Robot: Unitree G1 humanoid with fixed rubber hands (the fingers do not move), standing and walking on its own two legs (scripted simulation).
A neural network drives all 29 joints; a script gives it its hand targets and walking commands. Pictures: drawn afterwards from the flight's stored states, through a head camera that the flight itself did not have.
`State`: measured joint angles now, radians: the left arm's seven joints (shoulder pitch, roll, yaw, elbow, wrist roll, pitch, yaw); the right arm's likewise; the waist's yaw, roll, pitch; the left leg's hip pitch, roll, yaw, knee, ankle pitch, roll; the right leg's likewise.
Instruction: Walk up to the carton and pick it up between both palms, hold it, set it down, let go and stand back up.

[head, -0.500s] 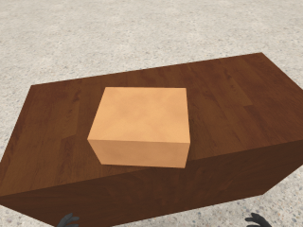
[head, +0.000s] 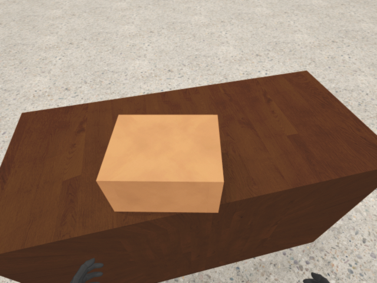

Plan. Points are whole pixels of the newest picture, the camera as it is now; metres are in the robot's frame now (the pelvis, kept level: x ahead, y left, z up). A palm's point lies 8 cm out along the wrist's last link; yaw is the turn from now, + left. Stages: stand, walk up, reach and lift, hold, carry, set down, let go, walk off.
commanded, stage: walk up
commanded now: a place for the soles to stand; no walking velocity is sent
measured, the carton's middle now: (166, 162) +0.41 +0.06 +0.00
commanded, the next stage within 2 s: reach and lift in 0.06 s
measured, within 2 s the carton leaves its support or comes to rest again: neither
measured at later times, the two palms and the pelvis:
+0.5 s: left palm (81, 271) +0.18 +0.25 -0.07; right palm (312, 260) +0.17 -0.25 -0.06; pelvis +0.02 +0.00 +0.01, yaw +5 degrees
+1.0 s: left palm (45, 277) +0.16 +0.29 -0.01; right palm (290, 259) +0.17 -0.18 -0.01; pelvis +0.02 +0.02 +0.02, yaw +5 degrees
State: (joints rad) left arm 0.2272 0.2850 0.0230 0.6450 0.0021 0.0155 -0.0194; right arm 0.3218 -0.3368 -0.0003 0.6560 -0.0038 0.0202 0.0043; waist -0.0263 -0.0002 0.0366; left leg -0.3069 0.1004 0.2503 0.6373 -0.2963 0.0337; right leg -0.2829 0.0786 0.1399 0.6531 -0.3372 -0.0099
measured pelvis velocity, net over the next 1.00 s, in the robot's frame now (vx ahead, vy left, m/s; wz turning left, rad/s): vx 0.02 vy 0.02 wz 0.09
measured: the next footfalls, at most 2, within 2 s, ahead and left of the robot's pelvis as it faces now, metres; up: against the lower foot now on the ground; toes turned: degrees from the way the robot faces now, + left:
none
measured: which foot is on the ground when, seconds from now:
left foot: down 0.00-1.00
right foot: down 0.00-1.00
